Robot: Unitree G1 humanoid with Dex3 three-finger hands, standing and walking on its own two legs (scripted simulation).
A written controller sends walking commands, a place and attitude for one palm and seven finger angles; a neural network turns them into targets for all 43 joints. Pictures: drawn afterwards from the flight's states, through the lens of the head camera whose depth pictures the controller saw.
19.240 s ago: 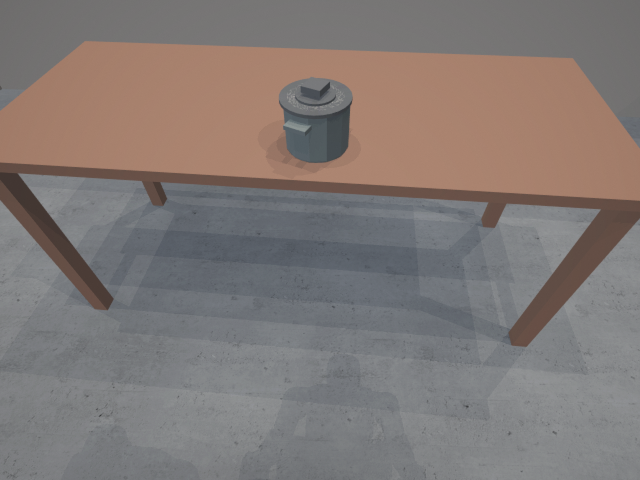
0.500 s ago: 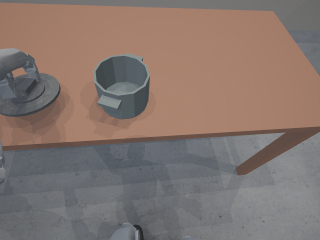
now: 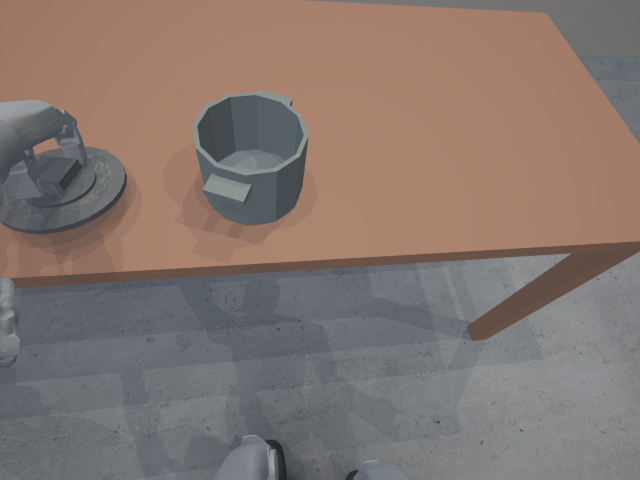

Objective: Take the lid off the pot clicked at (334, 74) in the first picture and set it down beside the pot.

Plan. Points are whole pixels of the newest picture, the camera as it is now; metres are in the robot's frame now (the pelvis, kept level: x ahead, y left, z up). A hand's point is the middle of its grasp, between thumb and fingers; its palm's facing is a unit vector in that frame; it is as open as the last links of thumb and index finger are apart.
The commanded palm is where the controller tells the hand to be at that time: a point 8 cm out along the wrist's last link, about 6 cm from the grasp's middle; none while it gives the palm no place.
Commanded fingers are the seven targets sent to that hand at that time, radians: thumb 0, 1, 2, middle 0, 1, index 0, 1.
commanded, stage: lower the lid onto the table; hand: left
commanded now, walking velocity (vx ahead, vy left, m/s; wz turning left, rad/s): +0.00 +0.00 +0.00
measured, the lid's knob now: (53, 172) +0.50 +0.32 +0.03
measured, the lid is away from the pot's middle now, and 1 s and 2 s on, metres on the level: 0.25 0.26 0.26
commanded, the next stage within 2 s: open the fingers wide in 0.34 s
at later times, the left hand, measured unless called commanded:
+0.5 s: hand (51, 182) +0.48 +0.32 +0.04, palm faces -0.42 -0.15 -0.90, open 8.1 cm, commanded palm +0.50 +0.29 +0.10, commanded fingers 0.00 0.60 0.91 -0.78 -1.05 -0.72 -1.02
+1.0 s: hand (39, 207) +0.44 +0.32 +0.04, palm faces -0.39 -0.12 -0.91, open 8.2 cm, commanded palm +0.50 +0.30 +0.10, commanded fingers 0.00 0.14 0.81 -0.51 -0.85 -0.49 -0.85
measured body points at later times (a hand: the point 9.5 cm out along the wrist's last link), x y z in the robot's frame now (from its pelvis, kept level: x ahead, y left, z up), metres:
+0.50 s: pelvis -0.01 +0.02 -0.02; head +0.10 +0.06 +0.42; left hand +0.50 +0.32 +0.09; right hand -0.04 -0.27 -0.11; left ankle +0.07 +0.04 -0.70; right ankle -0.02 -0.18 -0.70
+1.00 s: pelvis -0.03 +0.01 -0.02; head +0.06 +0.06 +0.42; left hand +0.46 +0.32 +0.09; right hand +0.00 -0.28 -0.12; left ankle +0.07 +0.04 -0.70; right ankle -0.02 -0.19 -0.70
